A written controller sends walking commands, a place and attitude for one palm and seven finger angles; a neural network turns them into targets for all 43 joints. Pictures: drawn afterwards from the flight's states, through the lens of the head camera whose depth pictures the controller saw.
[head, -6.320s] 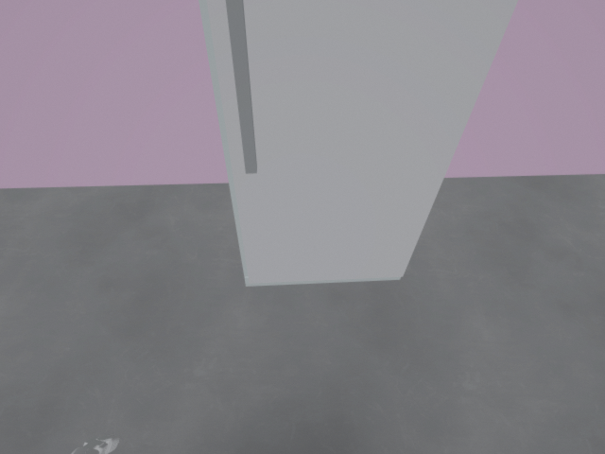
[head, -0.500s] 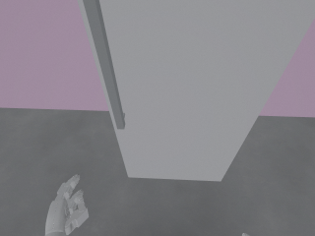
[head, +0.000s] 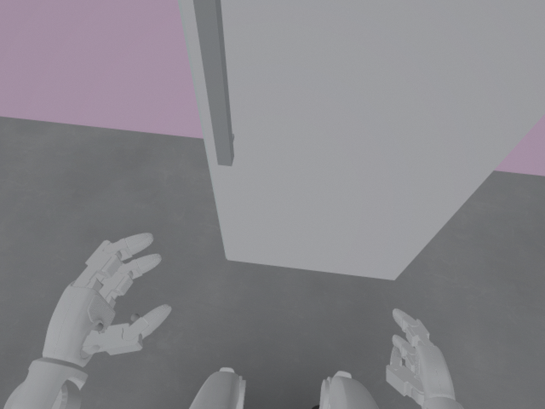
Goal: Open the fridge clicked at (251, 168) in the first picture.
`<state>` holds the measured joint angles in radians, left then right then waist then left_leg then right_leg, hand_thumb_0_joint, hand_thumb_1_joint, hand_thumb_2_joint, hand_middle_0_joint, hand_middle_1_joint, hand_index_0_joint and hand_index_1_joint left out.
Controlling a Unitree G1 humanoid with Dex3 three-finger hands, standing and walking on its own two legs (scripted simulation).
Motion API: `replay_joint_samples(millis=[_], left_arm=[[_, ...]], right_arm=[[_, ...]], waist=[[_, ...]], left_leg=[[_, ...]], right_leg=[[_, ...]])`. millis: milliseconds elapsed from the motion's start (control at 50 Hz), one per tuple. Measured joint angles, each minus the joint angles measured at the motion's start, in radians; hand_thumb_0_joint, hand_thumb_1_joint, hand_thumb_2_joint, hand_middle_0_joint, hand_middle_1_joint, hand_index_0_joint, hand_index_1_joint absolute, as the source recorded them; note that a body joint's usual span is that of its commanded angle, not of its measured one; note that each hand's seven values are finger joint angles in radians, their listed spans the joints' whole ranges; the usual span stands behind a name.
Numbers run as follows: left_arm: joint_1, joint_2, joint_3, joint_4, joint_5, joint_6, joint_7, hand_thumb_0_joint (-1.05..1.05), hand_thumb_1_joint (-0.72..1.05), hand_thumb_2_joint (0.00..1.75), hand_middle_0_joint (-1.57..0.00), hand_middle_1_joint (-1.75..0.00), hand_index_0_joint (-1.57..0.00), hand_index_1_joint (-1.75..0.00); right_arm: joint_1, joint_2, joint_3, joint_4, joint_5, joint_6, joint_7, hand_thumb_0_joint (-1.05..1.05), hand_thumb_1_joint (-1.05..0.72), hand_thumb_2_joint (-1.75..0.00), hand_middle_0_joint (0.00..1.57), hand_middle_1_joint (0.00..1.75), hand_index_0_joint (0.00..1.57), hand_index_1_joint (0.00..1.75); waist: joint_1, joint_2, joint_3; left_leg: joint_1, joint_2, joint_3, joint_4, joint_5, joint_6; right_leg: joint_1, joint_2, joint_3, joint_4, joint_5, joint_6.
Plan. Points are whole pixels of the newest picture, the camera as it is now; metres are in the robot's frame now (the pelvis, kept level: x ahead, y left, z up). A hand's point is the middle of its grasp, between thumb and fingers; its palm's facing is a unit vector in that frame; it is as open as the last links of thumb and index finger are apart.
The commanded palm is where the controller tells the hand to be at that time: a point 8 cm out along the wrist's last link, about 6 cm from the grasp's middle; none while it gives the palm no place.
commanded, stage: raise the hand to about handle height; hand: left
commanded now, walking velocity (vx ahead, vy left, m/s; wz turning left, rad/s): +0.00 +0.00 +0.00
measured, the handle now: (215, 26) +0.56 +0.14 +0.23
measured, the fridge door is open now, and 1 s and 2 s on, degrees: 0 0 0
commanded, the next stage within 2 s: move the hooked fingers beside the handle in 1.44 s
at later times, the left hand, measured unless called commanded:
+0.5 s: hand (95, 269) +0.26 +0.24 +0.10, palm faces -0.01 -1.00 -0.06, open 12.9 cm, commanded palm +0.23 +0.30 +0.11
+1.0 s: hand (68, 216) +0.30 +0.27 +0.14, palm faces +0.00 -1.00 -0.04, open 13.9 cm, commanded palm +0.27 +0.32 +0.14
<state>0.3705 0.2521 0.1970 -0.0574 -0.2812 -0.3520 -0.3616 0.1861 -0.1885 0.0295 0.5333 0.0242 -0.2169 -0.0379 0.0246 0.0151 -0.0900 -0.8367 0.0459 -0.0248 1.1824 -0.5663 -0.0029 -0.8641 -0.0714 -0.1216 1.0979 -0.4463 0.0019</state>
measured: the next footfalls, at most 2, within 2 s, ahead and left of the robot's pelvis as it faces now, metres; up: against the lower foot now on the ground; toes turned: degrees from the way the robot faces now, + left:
none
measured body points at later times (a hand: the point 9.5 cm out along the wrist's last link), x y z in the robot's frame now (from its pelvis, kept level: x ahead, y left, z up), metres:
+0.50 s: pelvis +0.02 +0.01 +0.03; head +0.07 +0.03 +0.48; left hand +0.25 +0.29 +0.10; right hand +0.19 -0.25 -0.03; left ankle +0.01 +0.12 -0.65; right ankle +0.05 -0.13 -0.65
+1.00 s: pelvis +0.02 +0.00 +0.05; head +0.06 +0.01 +0.50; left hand +0.29 +0.33 +0.14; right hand +0.18 -0.25 -0.02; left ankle +0.01 +0.12 -0.65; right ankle +0.05 -0.13 -0.65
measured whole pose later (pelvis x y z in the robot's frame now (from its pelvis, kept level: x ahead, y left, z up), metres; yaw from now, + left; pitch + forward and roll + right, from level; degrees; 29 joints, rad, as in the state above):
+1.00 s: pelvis +0.02 +0.00 +0.05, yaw -1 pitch +8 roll -2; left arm 0.02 0.42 0.44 0.31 -0.38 -0.19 -0.52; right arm 0.28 -0.28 0.04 0.56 0.04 -0.21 -0.09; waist 0.01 0.02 -0.07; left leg -0.54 0.04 0.01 0.86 -0.46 0.00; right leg -0.58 -0.06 -0.10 0.80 -0.35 0.01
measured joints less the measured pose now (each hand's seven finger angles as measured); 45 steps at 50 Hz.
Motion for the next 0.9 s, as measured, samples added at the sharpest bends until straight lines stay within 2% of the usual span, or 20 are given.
replay_joint_samples(millis=[40, 80, 200, 300, 380, 500, 660, 760, 900], left_arm=[[-0.005, 0.009, 0.012, 0.004, -0.006, 0.053, 0.009, 0.01, 0.29, 0.64, -0.24, -0.7, -0.24, -0.7], [0.008, 0.011, 0.027, 0.001, -0.016, 0.076, 0.028, 0.01, 0.24, 0.62, -0.25, -0.73, -0.25, -0.73], [0.026, 0.019, 0.067, 0.022, -0.03, 0.037, 0.051, 0.01, 0.1, 0.56, -0.26, -0.82, -0.26, -0.82], [-0.009, 0.037, 0.085, 0.064, -0.041, 0.026, 0.015, 0.01, -0.02, 0.51, -0.27, -0.89, -0.27, -0.89], [-0.034, 0.055, 0.098, 0.077, -0.048, 0.037, -0.004, 0.0, -0.11, 0.47, -0.27, -0.95, -0.27, -0.95], [-0.069, 0.075, 0.124, 0.086, -0.06, 0.06, -0.016, 0.0, -0.25, 0.41, -0.28, -1.04, -0.28, -1.04], [-0.156, 0.105, 0.16, 0.17, -0.072, 0.11, -0.063, 0.0, -0.42, 0.34, -0.3, -1.15, -0.3, -1.15], [-0.218, 0.121, 0.19, 0.227, -0.084, 0.126, -0.098, -0.01, -0.47, 0.32, -0.3, -1.18, -0.3, -1.18], [-0.307, 0.15, 0.23, 0.326, -0.095, 0.152, -0.144, -0.01, -0.49, 0.31, -0.3, -1.2, -0.3, -1.2]], right_arm=[[0.024, 0.017, 0.011, 0.002, 0.001, 0.011, 0.0, 0.01, -0.9, -0.9, 0.21, 0.3, 0.21, 0.3], [0.051, 0.024, 0.015, 0.003, 0.001, 0.015, 0.0, 0.01, -0.9, -0.9, 0.21, 0.3, 0.21, 0.3], [0.108, -0.018, 0.005, 0.01, 0.0, 0.005, -0.006, 0.01, -0.9, -0.9, 0.21, 0.3, 0.21, 0.3], [0.108, -0.07, -0.015, 0.018, 0.007, -0.009, -0.019, 0.01, -0.9, -0.9, 0.21, 0.3, 0.21, 0.3], [0.094, -0.089, -0.028, 0.013, 0.012, -0.021, -0.026, 0.01, -0.9, -0.9, 0.21, 0.3, 0.21, 0.3], [0.074, -0.086, -0.025, -0.007, 0.013, -0.029, -0.024, 0.01, -0.9, -0.9, 0.21, 0.3, 0.2, 0.3], [0.062, -0.071, 0.011, -0.016, 0.012, -0.017, -0.027, 0.01, -0.9, -0.9, 0.21, 0.3, 0.21, 0.3], [0.066, -0.067, 0.024, 0.0, 0.012, -0.012, -0.034, 0.01, -0.9, -0.9, 0.21, 0.3, 0.21, 0.3], [0.08, -0.08, 0.024, 0.019, 0.016, -0.001, -0.045, 0.01, -0.9, -0.9, 0.21, 0.3, 0.21, 0.3]], waist=[[-0.014, 0.006, -0.002], [-0.026, 0.009, -0.007], [-0.035, 0.008, -0.015], [-0.033, -0.001, -0.009], [-0.034, -0.009, -0.004], [-0.031, -0.01, -0.006], [-0.013, 0.002, 0.0], [-0.007, 0.009, 0.006], [-0.011, 0.012, 0.015]], left_leg=[[0.02, -0.001, 0.011, -0.03, 0.011, 0.004], [0.041, -0.003, 0.023, -0.06, 0.022, 0.008], [0.078, -0.009, 0.035, -0.108, 0.036, 0.015], [0.096, -0.011, 0.033, -0.121, 0.036, 0.018], [0.123, -0.008, 0.031, -0.141, 0.039, 0.017], [0.17, -0.006, 0.027, -0.181, 0.048, 0.013], [0.219, -0.006, 0.024, -0.227, 0.063, 0.01], [0.245, -0.005, 0.024, -0.254, 0.075, 0.007], [0.277, -0.005, 0.03, -0.291, 0.093, 0.006]], right_leg=[[0.015, 0.001, 0.01, -0.027, 0.013, 0.003], [0.031, 0.001, 0.019, -0.054, 0.025, 0.007], [0.064, -0.002, 0.029, -0.098, 0.038, 0.016], [0.085, -0.003, 0.027, -0.113, 0.039, 0.018], [0.114, 0.001, 0.024, -0.136, 0.043, 0.018], [0.163, 0.005, 0.018, -0.178, 0.051, 0.017], [0.213, 0.008, 0.013, -0.22, 0.062, 0.015], [0.239, 0.01, 0.012, -0.246, 0.071, 0.013], [0.266, 0.013, 0.016, -0.278, 0.088, 0.011]])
